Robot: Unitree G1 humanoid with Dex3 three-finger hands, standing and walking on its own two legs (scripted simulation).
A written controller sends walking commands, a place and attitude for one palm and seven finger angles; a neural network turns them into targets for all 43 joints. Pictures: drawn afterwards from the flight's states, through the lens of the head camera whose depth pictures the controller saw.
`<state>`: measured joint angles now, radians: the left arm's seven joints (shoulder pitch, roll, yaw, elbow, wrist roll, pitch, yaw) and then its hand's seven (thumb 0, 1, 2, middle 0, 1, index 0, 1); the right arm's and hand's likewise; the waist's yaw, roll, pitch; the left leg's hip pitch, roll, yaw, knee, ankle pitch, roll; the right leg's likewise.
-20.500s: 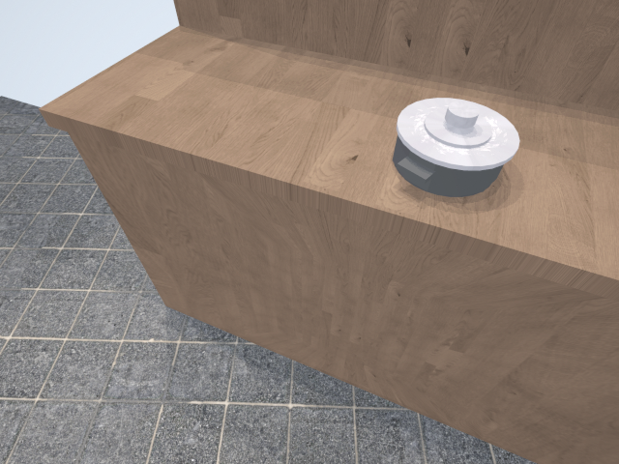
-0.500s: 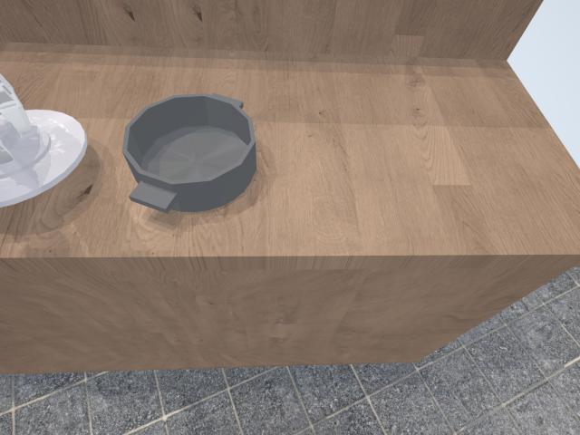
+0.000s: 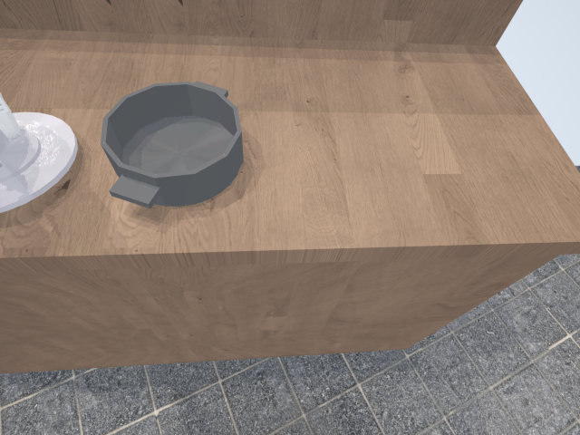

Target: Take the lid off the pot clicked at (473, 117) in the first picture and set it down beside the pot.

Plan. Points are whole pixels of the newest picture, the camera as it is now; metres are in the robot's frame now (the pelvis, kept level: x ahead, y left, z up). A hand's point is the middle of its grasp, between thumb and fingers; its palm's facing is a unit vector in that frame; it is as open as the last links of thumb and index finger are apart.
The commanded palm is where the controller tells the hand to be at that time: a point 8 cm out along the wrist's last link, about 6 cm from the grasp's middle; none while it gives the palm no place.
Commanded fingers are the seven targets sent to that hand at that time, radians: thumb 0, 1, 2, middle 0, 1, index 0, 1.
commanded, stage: lower the lid onto the table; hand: left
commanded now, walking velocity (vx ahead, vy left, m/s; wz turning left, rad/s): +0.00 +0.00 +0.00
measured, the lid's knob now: out of the picture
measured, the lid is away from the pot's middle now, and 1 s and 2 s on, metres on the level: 0.23 0.23 0.23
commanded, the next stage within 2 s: open the fingers wide in 0.08 s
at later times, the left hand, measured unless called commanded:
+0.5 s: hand out of the picture +0.45 +0.34 +0.13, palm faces -0.40 -0.14 -0.90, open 7.5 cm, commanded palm +0.48 +0.35 +0.19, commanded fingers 0.00 0.46 0.67 -0.64 -0.99 -0.62 -0.98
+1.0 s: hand out of the picture +0.45 +0.36 +0.13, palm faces -0.40 -0.14 -0.90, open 9.7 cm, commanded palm +0.48 +0.35 +0.19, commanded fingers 0.00 -0.06 0.74 -0.39 -0.78 -0.39 -0.78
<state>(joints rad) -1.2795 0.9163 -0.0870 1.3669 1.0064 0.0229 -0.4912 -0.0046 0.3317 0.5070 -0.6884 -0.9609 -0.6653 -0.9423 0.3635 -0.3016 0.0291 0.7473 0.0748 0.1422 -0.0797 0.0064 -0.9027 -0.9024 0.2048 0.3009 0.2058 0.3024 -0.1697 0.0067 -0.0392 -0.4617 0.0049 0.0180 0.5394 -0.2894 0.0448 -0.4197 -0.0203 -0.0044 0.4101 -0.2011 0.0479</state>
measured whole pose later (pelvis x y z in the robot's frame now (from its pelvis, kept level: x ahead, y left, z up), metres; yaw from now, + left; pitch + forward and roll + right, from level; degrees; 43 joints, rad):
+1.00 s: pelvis -0.01 +0.01 -0.01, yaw +0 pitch +14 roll -3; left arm -1.17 0.94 -0.05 1.19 1.00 -0.13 -0.46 0.00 0.10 0.71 -0.48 -0.85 -0.48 -0.84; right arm 0.35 -0.28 0.02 0.70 0.09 0.25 -0.09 0.01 -0.90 -0.90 0.21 0.30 0.21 0.30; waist -0.14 0.00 -0.06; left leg -0.56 0.01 0.02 0.66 -0.33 0.06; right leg -0.51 -0.02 0.00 0.50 -0.23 0.05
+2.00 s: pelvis -0.01 +0.02 -0.01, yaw +0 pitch +12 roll -3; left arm -1.30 0.94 -0.11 1.18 1.01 -0.06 -0.50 0.00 -0.08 0.78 -0.42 -0.75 -0.43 -0.74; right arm 0.34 -0.29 0.04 0.69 0.09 0.24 -0.07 0.01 -0.90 -0.90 0.20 0.30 0.21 0.30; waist -0.14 0.01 -0.06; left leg -0.51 -0.01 0.02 0.61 -0.31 0.07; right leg -0.46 -0.03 0.00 0.46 -0.21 0.05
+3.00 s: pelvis +0.01 -0.01 +0.01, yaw +0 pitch +10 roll -1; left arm -1.28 0.97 -0.07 1.01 1.00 0.08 -0.56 0.00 -0.08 0.78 -0.43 -0.75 -0.43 -0.74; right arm 0.32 -0.31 0.02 0.65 0.08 0.24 -0.03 0.01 -0.90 -0.90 0.20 0.30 0.20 0.30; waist -0.12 0.02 -0.04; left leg -0.37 -0.01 0.02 0.46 -0.26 0.04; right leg -0.34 -0.03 0.00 0.37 -0.20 0.04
